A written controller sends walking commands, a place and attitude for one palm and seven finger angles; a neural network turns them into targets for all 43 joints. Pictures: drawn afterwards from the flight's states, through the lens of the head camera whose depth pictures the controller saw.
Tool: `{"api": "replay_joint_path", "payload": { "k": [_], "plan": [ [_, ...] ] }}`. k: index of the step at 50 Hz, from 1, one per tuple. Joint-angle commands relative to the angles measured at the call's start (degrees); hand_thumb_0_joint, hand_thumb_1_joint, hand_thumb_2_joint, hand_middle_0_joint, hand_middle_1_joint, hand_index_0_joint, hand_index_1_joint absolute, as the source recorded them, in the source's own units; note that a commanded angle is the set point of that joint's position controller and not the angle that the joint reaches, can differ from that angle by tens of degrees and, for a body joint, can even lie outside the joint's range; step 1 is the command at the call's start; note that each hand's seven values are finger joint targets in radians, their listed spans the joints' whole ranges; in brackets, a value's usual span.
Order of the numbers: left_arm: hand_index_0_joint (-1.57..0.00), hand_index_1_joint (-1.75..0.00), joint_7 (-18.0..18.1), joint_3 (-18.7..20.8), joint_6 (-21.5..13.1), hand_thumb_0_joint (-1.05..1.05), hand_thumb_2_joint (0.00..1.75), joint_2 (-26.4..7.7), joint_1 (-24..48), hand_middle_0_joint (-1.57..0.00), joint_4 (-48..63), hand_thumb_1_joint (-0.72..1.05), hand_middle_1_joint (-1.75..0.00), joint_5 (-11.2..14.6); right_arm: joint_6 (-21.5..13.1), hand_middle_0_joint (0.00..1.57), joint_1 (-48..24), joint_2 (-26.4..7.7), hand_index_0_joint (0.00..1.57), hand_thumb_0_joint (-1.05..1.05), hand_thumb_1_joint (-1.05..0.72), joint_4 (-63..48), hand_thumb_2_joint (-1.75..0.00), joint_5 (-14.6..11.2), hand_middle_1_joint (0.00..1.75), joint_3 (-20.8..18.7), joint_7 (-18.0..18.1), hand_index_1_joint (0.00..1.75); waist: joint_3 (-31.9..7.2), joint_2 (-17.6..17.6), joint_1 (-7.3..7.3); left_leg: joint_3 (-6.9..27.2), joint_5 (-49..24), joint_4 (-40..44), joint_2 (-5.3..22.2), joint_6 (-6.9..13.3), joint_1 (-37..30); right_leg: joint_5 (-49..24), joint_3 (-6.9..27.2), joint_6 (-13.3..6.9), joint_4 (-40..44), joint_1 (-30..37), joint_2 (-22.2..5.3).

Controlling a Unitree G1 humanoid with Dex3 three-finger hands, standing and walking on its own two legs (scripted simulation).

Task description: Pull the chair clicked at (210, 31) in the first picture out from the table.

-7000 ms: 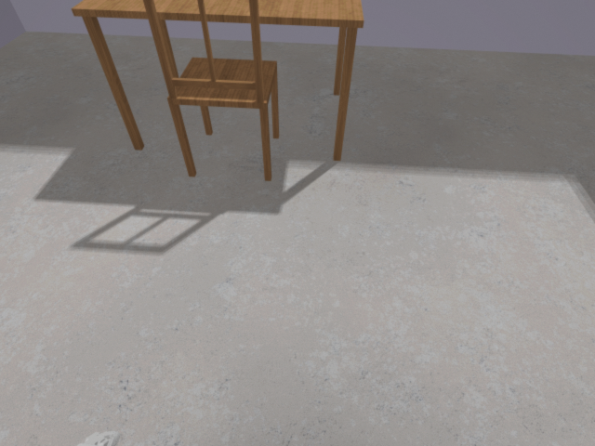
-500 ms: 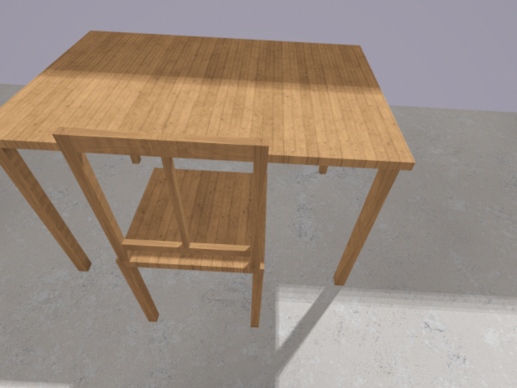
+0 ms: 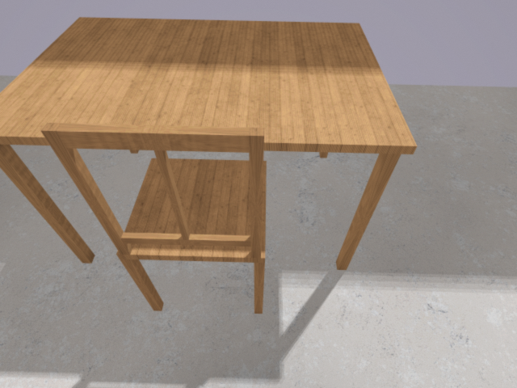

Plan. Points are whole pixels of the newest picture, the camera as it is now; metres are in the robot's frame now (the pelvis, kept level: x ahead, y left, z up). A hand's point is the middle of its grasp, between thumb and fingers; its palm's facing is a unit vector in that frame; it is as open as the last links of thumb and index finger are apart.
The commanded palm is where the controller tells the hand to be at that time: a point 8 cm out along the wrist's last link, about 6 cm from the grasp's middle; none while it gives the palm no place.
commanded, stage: shuffle to correct the standing spot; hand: left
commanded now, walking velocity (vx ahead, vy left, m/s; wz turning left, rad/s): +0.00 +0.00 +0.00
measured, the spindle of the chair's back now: (175, 199) +0.51 +0.23 -0.08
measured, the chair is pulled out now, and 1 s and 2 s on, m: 0.00 0.00 0.00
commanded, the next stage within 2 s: come to a stop and stand still in 0.28 s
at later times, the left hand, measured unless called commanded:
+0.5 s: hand out of the picture +0.07 +0.18 -0.18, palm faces +0.01 -0.98 -0.18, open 7.4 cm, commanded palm none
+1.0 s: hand out of the picture +0.12 +0.22 -0.17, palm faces +0.02 -0.97 -0.23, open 7.4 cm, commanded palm none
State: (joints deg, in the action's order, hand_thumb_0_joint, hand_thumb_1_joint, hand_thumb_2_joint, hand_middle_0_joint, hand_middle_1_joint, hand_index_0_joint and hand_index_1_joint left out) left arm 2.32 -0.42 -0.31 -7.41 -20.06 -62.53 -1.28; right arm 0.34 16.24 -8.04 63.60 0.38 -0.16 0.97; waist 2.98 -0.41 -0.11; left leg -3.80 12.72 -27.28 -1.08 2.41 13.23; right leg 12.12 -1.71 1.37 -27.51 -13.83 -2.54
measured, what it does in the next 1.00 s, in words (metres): lifts its left foot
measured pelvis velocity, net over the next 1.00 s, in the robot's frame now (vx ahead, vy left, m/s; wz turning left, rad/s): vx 0.07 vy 0.03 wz -0.01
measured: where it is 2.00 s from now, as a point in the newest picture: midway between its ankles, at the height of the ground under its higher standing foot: outside the picture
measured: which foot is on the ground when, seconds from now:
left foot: down 0.00-1.00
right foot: down 0.00-0.80, up 0.82-1.00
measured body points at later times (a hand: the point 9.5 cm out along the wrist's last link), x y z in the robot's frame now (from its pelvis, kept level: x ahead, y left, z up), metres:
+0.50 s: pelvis +0.08 +0.01 -0.01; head +0.09 +0.01 +0.44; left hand +0.07 +0.23 -0.17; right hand +0.02 -0.20 -0.16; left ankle +0.02 +0.09 -0.74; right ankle +0.06 -0.11 -0.74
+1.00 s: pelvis +0.07 +0.03 +0.00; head +0.10 +0.04 +0.45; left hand +0.12 +0.27 -0.15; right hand +0.13 -0.20 -0.15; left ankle +0.07 +0.12 -0.74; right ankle +0.02 -0.09 -0.72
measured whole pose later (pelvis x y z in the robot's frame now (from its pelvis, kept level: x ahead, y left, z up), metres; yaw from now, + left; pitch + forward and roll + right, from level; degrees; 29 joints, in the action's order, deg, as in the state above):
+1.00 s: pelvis +0.07 +0.03 +0.00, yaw -1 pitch -1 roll +0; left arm 2.5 1.3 1.8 -10.4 -11.4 -57.6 -1.0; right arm 0.4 9.3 -10.4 58.5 0.8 -0.7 2.0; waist 4.5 0.7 -0.7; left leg -5.2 14.9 -27.9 -1.3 3.1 12.1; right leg 24.7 -1.3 1.1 -40.4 -13.9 -2.0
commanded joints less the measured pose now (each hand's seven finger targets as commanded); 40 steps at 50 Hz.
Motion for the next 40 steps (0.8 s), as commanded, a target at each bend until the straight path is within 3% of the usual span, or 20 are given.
{"api": "replay_joint_path", "payload": {
  "k": [1,5,10,14,17,19,20,22,23,24,25,26,30,32,34,36,37,38,39,40],
  "plan": [
    [-0.2,-0.3,0.3,1.3,-0.9,0.0,0.9,-5.3,-3.9,-0.2,1.3,0.9,-0.3,0.2,-0.9,0.2,3.2,-5.7,0.2,0.0,-0.9,-1.3,-0.9,0.1,0.3,-1.3,0.2,0.3,2.3,0.4,0.16,7.6,6.5,8.9,6.5,-0.3,3.0,2.6,3.4,-1.9,5.3,-1.3,-3.1],
    [-0.2,-0.3,0.2,1.6,-1.0,0.0,0.9,-6.0,-4.1,-0.2,1.4,0.9,-0.3,0.0,-0.6,0.2,4.4,-5.4,0.2,0.0,-0.9,-0.6,-0.9,0.4,0.3,-1.2,0.1,0.3,1.2,2.3,0.12,6.3,12.3,7.1,5.2,-0.3,2.4,13.4,5.3,-2.6,7.5,-1.9,-3.7],
    [-0.2,-0.3,-0.2,2.8,-0.5,0.0,0.9,-7.6,-4.2,-0.2,2.4,0.9,-0.3,-0.1,0.1,0.2,5.8,-4.1,0.2,0.0,-0.9,-1.0,-0.9,0.8,0.3,-1.2,-0.2,0.3,6.3,5.3,0.25,3.0,14.3,0.9,2.3,-0.6,6.0,25.8,10.7,-4.9,11.7,-6.0,-6.8],
    [-0.2,-0.3,-0.5,3.5,-0.7,0.0,0.9,-7.4,-3.6,-0.2,2.9,0.9,-0.3,0.1,-0.9,0.2,8.0,-3.6,0.2,0.0,-0.9,-1.5,-0.9,0.8,0.3,-1.0,-0.1,0.3,4.6,4.5,0.71,2.4,11.4,0.3,2.3,-0.3,4.5,21.5,10.0,-6.3,9.0,-4.4,-7.3],
    [-0.2,-0.3,-0.8,3.4,-0.8,0.0,0.9,-5.6,-2.7,-0.2,3.5,0.9,-0.3,-0.1,-1.7,0.2,9.6,-5.0,0.2,0.0,-0.9,-1.5,-0.9,0.6,0.3,-1.0,0.2,0.3,5.7,-3.0,1.18,7.4,10.6,6.0,5.7,1.4,1.5,13.3,3.9,-4.9,1.1,-6.0,-3.3],
    [-0.2,-0.3,-1.0,2.7,-1.2,0.0,0.9,-3.1,-1.9,-0.2,3.8,0.9,-0.3,-0.4,-2.5,0.2,12.9,-7.7,0.2,0.0,-0.9,-0.4,-0.9,0.7,0.3,-1.3,0.7,0.3,2.8,-10.1,1.71,15.7,1.0,10.5,12.5,5.0,-5.9,6.7,-4.0,-2.9,-10.3,-9.3,0.6],
    [-0.2,-0.3,-0.9,2.1,-1.4,0.0,0.9,-2.6,0.0,-0.2,4.6,0.9,-0.3,-0.4,-2.7,0.2,14.2,-7.7,0.2,0.0,-0.9,-0.1,-0.9,0.7,0.3,-1.4,1.0,0.3,3.6,-9.5,2.15,18.5,-10.5,10.4,14.9,7.4,-9.4,11.0,-4.3,-2.2,-13.4,-13.6,1.2],
    [-0.2,-0.3,-0.4,1.7,-1.5,0.0,0.9,-1.8,1.8,-0.2,4.7,0.9,-0.3,0.2,-2.9,0.2,13.2,-6.5,0.2,0.0,-0.9,0.2,-0.9,0.9,0.3,-0.3,1.7,0.3,2.8,-5.5,1.36,14.9,-37.3,6.5,15.5,8.3,-9.9,13.9,-2.3,-1.8,-11.4,-11.2,-0.8],
    [-0.2,-0.3,-0.2,1.8,-1.5,0.0,0.9,-1.9,0.1,-0.2,3.8,0.9,-0.3,0.6,-2.9,0.2,10.9,-6.4,0.2,0.0,-0.9,0.0,-0.9,0.6,0.3,0.1,2.0,0.3,1.4,-4.5,-0.05,11.0,-44.0,3.8,13.5,6.3,-8.6,8.5,-1.7,-1.5,-4.6,-5.0,-1.4],
    [-0.2,-0.3,0.1,2.0,-1.7,0.0,0.9,-2.4,-3.7,-0.2,2.2,0.9,-0.3,0.9,-2.8,0.2,8.6,-6.4,0.2,0.0,-0.9,-0.2,-0.9,0.1,0.3,0.2,2.2,0.3,-1.0,-3.0,-1.68,8.1,-44.5,0.5,10.7,3.2,-6.7,-6.2,-0.2,-1.7,1.4,2.6,-2.2],
    [-0.2,-0.3,0.5,2.3,-1.9,0.0,0.9,-4.9,-5.9,-0.2,1.1,0.9,-0.3,1.1,-2.7,0.2,7.5,-5.6,0.2,0.0,-0.9,-0.8,-0.9,-0.3,0.3,-0.1,2.3,0.3,-1.8,-0.9,-1.59,5.9,-39.0,-0.8,7.9,0.1,-2.3,-27.4,3.5,-3.1,0.3,8.3,-5.1],
    [-0.2,-0.3,0.7,2.4,-1.8,0.0,0.9,-6.6,-5.9,-0.2,1.2,0.9,-0.3,1.3,-2.4,0.2,7.9,-5.7,0.2,0.0,-0.9,-1.4,-0.9,-0.4,0.3,-0.5,2.3,0.3,-2.2,-1.2,-0.73,5.4,-29.3,1.0,6.7,-1.7,-0.4,-36.7,4.9,-4.8,-2.4,9.9,-8.4],
    [-0.2,-0.3,1.6,3.8,-0.8,0.0,0.9,-9.5,-5.2,-0.2,2.1,0.9,-0.3,0.7,-0.5,0.2,6.9,-5.2,0.2,0.0,-0.9,-2.1,-0.9,-0.4,0.3,-2.1,2.1,0.3,-5.4,7.5,-1.27,1.6,-19.9,-7.0,3.7,-3.2,2.9,-55.0,6.5,-8.6,-6.3,13.6,-12.5],
    [-0.2,-0.3,1.7,4.2,-0.2,0.0,0.9,-10.5,-3.6,-0.2,3.0,0.9,-0.3,0.2,0.3,0.2,3.8,-3.8,0.2,0.0,-0.9,-3.6,-0.9,-0.4,0.3,-2.5,1.7,0.3,-4.9,11.1,-1.94,0.2,8.7,-13.8,1.3,-4.0,7.5,-58.1,9.0,-12.5,-2.6,14.3,-17.0],
    [-0.2,-0.3,1.7,4.3,0.6,0.0,0.9,-10.5,-0.3,-0.2,4.6,0.9,-0.3,-0.5,1.1,0.2,0.7,-3.1,0.2,0.0,-0.9,-5.1,-0.9,-0.3,0.3,-3.0,1.5,0.3,-2.7,11.9,-1.75,2.2,18.2,-15.1,1.5,-3.7,8.8,-53.1,9.8,-14.1,-0.6,11.0,-17.7],
    [-0.2,-0.3,1.3,4.5,1.0,0.0,0.9,-11.6,3.9,-0.2,6.1,0.9,-0.3,-0.2,1.0,0.2,2.6,-3.1,0.2,0.0,-0.9,-5.0,-0.9,-0.3,0.3,-3.0,1.3,0.3,-3.0,9.2,0.82,0.6,8.4,-5.3,1.3,-3.7,4.1,-45.0,6.7,-11.1,-3.4,8.1,-14.6],
    [-0.2,-0.3,1.2,4.7,1.2,0.0,0.9,-11.5,5.8,-0.2,6.8,0.9,-0.3,0.2,0.5,0.2,5.1,-4.0,0.2,0.0,-0.9,-4.2,-0.9,-0.2,0.3,-3.0,1.1,0.3,-4.8,9.4,2.35,0.2,-4.4,2.5,2.4,-3.5,-2.3,-37.5,4.5,-8.0,-6.4,5.2,-11.8],
    [-0.2,-0.3,0.9,4.4,1.3,0.0,0.9,-9.7,5.4,-0.2,7.9,0.9,-0.3,0.5,-0.1,0.2,5.8,-7.1,0.2,0.0,-0.9,-4.1,-0.9,0.4,0.3,-3.3,1.2,0.3,-6.5,2.3,1.94,5.6,-22.7,3.6,8.2,-1.3,-9.1,-22.8,0.9,-3.6,-10.1,-0.9,-6.1],
    [-0.2,-0.3,0.8,3.8,1.4,0.0,0.9,-6.9,3.7,-0.2,8.4,0.9,-0.3,0.6,-0.4,0.2,4.4,-10.5,0.2,0.0,-0.9,-4.9,-0.9,0.7,0.3,-3.5,0.9,0.3,-7.0,-7.3,1.04,13.6,-37.3,4.9,16.9,4.0,-9.6,3.2,-2.0,-0.2,-14.3,-4.1,-0.7],
    [-0.2,-0.3,1.3,3.4,1.8,0.0,0.9,-6.6,4.7,-0.2,8.2,0.9,-0.3,0.3,-0.6,0.2,2.9,-10.9,0.2,0.0,-0.9,-5.2,-0.9,0.7,0.3,-3.5,0.9,0.3,-5.4,-10.9,1.42,17.0,-39.1,8.1,19.8,8.2,-5.1,21.5,0.6,0.2,-23.4,-4.0,1.2]
  ]
}}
